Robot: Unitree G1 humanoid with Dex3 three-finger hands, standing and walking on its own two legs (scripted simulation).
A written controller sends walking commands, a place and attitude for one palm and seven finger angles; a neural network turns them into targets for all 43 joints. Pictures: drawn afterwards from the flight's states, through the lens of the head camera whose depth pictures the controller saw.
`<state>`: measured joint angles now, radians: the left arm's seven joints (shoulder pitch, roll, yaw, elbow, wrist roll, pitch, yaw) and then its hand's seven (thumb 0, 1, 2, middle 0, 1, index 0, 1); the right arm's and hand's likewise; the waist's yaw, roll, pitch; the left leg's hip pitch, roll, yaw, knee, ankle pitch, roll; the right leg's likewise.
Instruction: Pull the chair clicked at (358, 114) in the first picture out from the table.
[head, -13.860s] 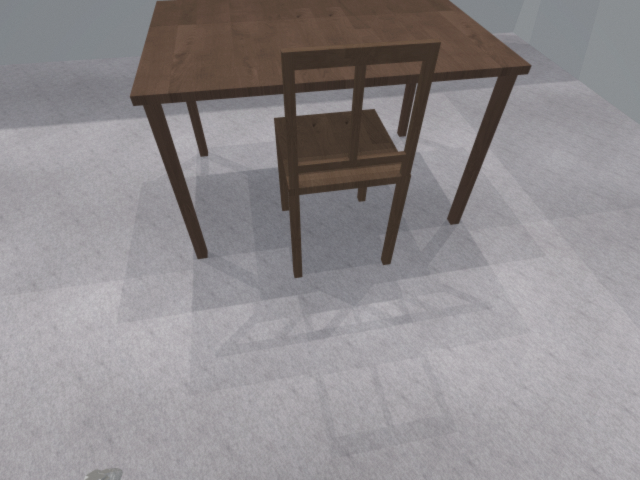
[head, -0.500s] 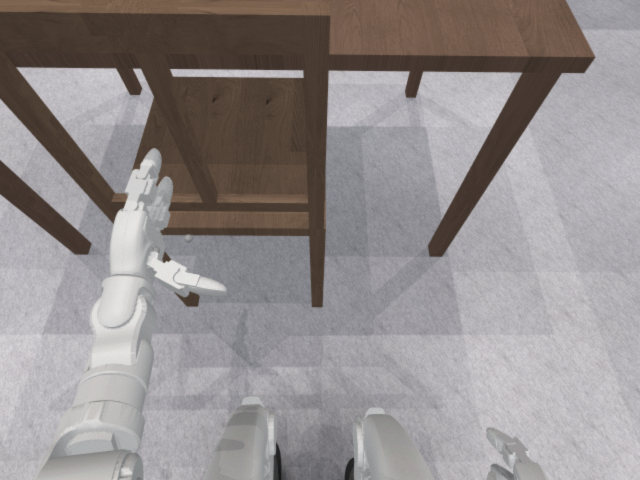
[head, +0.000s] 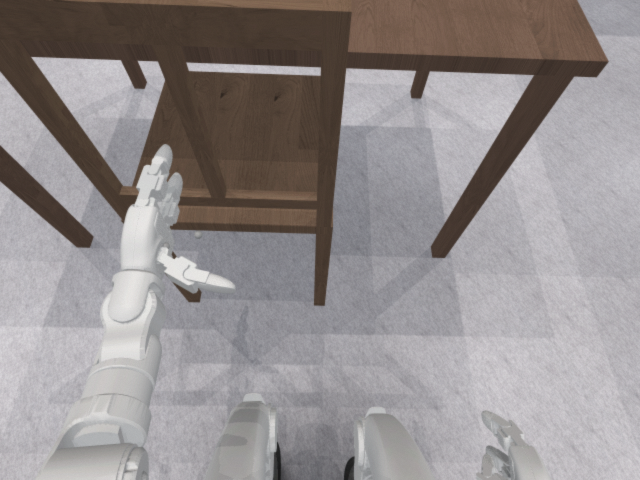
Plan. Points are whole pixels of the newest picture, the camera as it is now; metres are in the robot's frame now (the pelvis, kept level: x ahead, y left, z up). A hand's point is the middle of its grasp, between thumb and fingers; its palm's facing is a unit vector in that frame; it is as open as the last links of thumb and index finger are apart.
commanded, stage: push the fingers through the gap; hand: left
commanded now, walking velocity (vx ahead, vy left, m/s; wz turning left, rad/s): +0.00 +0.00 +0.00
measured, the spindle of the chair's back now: (198, 134) +0.55 +0.18 +0.04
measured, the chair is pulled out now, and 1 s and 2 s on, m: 0.00 0.00 0.00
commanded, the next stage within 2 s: hook a spindle and tug to test in 1.54 s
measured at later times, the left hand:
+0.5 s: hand (203, 201) +0.45 +0.16 +0.03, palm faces +0.02 -1.00 -0.05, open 16.9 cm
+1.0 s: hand (209, 174) +0.49 +0.16 +0.03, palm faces +0.02 -1.00 -0.04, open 16.9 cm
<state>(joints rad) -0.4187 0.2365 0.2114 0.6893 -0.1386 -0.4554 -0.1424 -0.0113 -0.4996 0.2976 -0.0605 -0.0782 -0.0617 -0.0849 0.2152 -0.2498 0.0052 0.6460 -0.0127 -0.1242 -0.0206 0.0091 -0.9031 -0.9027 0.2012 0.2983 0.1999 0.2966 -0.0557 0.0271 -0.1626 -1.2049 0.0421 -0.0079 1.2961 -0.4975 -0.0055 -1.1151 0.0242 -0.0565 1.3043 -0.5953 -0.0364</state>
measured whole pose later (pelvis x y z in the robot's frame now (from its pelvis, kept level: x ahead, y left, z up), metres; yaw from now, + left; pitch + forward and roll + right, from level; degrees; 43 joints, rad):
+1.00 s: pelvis -0.01 +0.00 -0.01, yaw -1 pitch +27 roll -2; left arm -0.83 0.37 0.35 1.09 -0.07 -0.48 -0.14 -0.01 -0.50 0.30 -0.06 -0.08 -0.06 -0.08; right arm 0.28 -0.26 0.01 0.70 -0.04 -0.08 0.01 0.01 -0.90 -0.90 0.20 0.30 0.20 0.30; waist -0.14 0.04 -0.16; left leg -1.32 0.05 -0.02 1.34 -0.49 0.00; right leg -1.22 0.04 -0.06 1.34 -0.58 -0.04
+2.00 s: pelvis +0.00 +0.01 -0.01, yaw -2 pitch +28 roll -3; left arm -0.87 0.39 0.36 1.12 -0.04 -0.48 -0.10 -0.01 -0.49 0.30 -0.23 -0.61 -0.23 -0.62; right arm 0.29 -0.25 0.02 0.69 -0.05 -0.03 0.03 0.00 -0.90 -0.90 0.20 0.30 0.20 0.30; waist -0.16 0.04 -0.16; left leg -1.33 0.06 -0.02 1.34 -0.50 0.00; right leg -1.23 0.04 -0.06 1.32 -0.58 -0.03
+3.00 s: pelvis +0.02 +0.00 +0.00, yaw -2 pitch +27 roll -2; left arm -0.69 0.32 0.33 0.94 -0.09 -0.46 -0.11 0.01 0.72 0.80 -0.36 -1.36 -0.35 -1.42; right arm 0.28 -0.24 0.00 0.66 -0.03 -0.01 0.04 0.01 -0.90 -0.90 0.20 0.30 0.20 0.30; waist -0.13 0.03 -0.18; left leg -1.23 0.06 0.00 1.29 -0.52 0.00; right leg -1.15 0.05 -0.04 1.27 -0.60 -0.03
